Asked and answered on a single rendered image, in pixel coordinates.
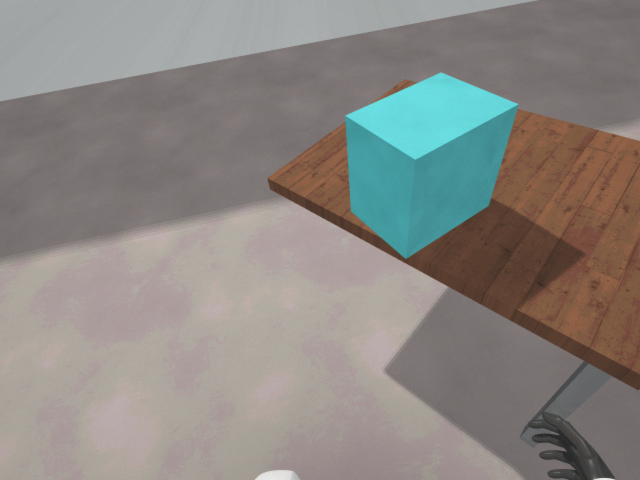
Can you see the robot right hand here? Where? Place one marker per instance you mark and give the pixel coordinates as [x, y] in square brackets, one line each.
[580, 455]

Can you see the carton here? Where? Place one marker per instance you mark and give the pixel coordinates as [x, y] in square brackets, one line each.
[425, 159]

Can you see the table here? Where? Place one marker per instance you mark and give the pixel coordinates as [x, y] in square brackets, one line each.
[557, 251]

